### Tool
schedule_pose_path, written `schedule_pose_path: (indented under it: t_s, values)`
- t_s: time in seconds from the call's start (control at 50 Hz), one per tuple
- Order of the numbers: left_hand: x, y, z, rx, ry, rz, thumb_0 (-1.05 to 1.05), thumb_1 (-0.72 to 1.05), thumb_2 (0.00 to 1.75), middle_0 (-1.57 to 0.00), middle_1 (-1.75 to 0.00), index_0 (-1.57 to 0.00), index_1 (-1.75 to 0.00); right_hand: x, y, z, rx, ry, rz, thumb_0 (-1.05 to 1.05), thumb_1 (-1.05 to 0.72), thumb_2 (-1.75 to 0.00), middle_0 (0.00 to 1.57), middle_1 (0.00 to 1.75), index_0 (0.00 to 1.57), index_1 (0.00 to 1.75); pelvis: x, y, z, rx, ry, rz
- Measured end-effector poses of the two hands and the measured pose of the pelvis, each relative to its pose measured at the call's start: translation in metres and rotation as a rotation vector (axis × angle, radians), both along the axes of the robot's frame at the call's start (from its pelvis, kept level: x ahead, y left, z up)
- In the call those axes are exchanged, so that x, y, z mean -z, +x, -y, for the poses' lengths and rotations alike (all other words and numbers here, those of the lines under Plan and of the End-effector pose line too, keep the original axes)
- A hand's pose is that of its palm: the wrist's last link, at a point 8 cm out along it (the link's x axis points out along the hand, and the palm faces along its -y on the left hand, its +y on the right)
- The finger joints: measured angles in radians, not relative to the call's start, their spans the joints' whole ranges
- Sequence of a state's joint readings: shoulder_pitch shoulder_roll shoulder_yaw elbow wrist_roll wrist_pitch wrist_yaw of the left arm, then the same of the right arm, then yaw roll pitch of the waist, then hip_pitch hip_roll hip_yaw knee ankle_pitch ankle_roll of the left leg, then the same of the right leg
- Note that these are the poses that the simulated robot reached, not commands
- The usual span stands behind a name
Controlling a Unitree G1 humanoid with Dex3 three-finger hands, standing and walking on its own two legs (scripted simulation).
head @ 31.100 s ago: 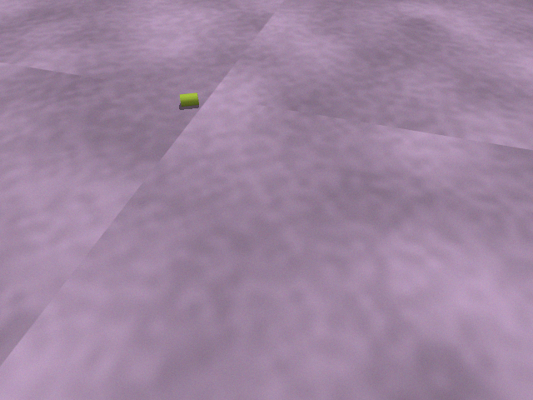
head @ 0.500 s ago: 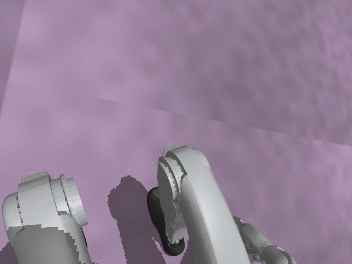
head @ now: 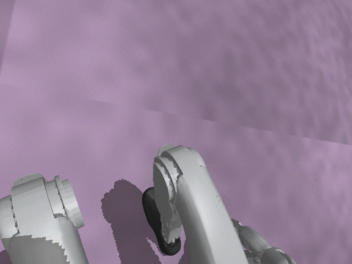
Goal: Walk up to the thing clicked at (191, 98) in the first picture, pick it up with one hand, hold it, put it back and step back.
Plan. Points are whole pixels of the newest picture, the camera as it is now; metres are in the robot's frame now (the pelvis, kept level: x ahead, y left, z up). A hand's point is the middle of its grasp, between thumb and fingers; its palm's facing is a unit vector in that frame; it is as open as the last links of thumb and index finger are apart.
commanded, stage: open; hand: left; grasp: from above
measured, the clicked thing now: out of the picture +0.41 +0.39 -0.26
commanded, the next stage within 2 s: withdraw in 0.44 s
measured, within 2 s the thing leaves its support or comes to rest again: neither
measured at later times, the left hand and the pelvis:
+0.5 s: hand out of the picture +0.40 +0.37 -0.23, palm faces -0.41 -0.20 -0.89, open 13.9 cm; pelvis +0.00 +0.00 +0.00, yaw +0 degrees
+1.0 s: hand out of the picture +0.41 +0.41 -0.09, palm faces -0.33 -0.07 -0.94, open 13.9 cm; pelvis +0.00 +0.00 +0.03, yaw +4 degrees
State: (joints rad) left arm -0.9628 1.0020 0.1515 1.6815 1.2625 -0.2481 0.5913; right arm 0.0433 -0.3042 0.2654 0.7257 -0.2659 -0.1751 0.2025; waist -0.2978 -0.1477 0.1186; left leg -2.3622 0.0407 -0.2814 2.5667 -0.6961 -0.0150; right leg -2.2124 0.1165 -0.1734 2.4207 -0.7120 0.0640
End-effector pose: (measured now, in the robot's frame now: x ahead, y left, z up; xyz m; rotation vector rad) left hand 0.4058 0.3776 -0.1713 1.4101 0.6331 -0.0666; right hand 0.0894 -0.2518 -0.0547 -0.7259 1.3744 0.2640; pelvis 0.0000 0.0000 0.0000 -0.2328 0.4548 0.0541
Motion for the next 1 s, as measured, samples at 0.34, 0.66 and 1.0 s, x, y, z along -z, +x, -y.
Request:
schedule_pose_path:
  t_s: [0.34,0.66,1.0]
  values:
    - [0.0,-0.001,0.002,-0.004,-0.006,-0.016,0.0,-0.4,0.89,-0.18,-0.9,-0.19,-0.91,0.002,0.011,-0.002,-0.027,0.035,0.007,0.0,-0.88,-0.89,0.2,0.3,0.2,0.3,-0.004,0.001,0.002,-0.001,0.004,-0.008]
    - [-0.002,-0.001,0.001,0.008,-0.015,0.001,0.0,-0.48,0.96,-0.1,-0.99,-0.11,-0.99,-0.001,0.01,-0.001,-0.032,0.016,0.001,0.0,-0.89,-0.89,0.2,0.3,0.2,0.3,-0.004,0.0,0.003,-0.002,0.002,-0.002]
    - [-0.134,-0.001,-0.025,0.019,0.115,0.09,0.0,-0.48,0.96,-0.1,-0.99,-0.11,-0.98,0.001,0.039,-0.01,0.128,0.132,0.105,0.01,-0.9,-0.9,0.2,0.3,0.2,0.3,-0.033,0.002,0.001,-0.049,0.03,-0.087]
